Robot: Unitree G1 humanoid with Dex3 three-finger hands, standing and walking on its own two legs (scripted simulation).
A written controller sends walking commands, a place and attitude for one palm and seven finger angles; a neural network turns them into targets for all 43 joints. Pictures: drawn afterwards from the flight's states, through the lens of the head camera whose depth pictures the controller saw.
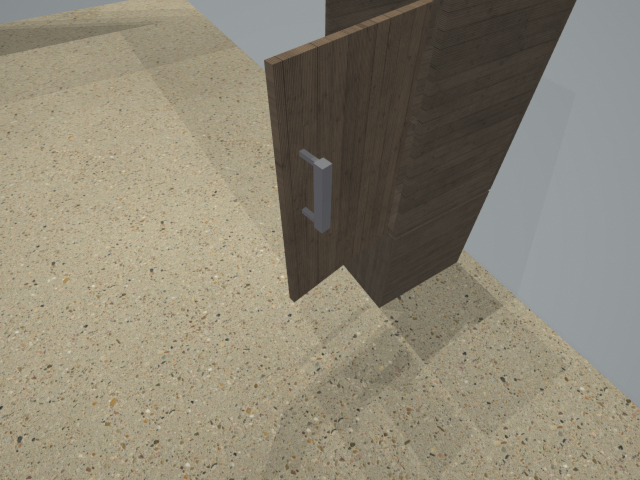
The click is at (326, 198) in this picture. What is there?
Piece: cupboard door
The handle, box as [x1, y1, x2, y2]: [299, 149, 331, 232]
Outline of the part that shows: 302,149 299,151 299,155 313,165 314,178 314,212 313,213 306,207 302,209 302,212 314,222 314,227 320,232 323,232 329,227 330,220 331,163 324,158 321,158 319,160 304,149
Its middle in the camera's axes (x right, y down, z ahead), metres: -0.01 -0.08 +0.68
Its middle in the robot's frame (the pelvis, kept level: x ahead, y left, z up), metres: +0.57 +0.05 +0.01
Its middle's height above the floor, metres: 0.79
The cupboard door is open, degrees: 100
